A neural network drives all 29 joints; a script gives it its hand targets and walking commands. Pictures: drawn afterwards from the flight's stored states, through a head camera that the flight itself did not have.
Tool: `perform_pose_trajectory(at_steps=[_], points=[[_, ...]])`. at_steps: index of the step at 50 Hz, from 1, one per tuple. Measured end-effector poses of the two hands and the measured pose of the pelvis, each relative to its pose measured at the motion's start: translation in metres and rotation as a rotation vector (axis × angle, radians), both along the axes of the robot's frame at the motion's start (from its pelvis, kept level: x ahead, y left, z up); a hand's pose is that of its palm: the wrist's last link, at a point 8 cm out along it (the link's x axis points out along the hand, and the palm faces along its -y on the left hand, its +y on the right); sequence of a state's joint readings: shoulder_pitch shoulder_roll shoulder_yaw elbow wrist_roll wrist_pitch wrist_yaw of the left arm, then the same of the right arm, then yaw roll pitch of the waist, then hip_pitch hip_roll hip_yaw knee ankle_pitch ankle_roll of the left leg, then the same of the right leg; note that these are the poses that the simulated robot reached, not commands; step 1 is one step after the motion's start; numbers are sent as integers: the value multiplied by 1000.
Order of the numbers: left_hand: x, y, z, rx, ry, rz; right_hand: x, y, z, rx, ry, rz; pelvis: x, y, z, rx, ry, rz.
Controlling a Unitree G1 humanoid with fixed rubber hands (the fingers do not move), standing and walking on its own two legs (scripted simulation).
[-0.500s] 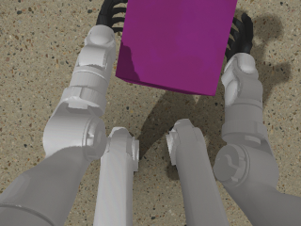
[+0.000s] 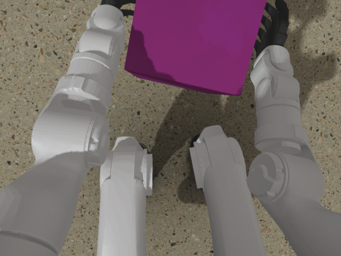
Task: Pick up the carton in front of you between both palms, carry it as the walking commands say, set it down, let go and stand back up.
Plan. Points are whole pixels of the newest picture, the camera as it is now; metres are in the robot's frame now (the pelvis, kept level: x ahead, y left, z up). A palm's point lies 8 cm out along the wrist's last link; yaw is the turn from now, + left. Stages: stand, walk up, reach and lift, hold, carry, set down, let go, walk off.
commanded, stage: set down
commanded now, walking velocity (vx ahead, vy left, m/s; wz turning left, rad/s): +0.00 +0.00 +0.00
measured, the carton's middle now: (186, 40) +0.51 -0.06 -0.24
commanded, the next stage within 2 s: none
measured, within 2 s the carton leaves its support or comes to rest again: rests again in 0.28 s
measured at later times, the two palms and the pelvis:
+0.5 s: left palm (115, 19) +0.54 +0.09 -0.18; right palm (264, 51) +0.46 -0.21 -0.17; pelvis +0.00 +0.01 -0.01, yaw -1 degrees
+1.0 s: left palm (101, 22) +0.54 +0.12 -0.20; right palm (267, 59) +0.45 -0.23 -0.19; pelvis -0.01 +0.01 -0.02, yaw -2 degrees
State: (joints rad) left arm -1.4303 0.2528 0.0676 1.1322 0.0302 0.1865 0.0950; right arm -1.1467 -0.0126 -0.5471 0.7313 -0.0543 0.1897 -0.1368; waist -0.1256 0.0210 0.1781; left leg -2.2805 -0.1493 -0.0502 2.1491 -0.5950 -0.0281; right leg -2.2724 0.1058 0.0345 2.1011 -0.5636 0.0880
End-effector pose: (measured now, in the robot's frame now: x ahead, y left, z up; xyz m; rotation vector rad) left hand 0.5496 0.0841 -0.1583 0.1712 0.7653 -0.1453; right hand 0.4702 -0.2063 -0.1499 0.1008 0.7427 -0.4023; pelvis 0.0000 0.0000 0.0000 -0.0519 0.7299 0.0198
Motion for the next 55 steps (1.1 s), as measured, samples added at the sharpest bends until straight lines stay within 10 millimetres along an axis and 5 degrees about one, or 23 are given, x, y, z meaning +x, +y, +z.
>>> perform_pose_trajectory(at_steps=[18, 43, 55], points=[[-8, 3, -25, 16, 35, -21, -6, 0, -21, -3, 44, 50, -3, 5, -9, -10, -54, 4], [-5, 4, -29, -32, 20, -68, -5, -5, -27, 2, 43, 97, -10, 9, -19, -21, -102, -5], [-1, 46, -49, 18, -35, 9, -19, -38, -48, -56, 56, 25, -12, 6, -21, -18, -109, -11]])
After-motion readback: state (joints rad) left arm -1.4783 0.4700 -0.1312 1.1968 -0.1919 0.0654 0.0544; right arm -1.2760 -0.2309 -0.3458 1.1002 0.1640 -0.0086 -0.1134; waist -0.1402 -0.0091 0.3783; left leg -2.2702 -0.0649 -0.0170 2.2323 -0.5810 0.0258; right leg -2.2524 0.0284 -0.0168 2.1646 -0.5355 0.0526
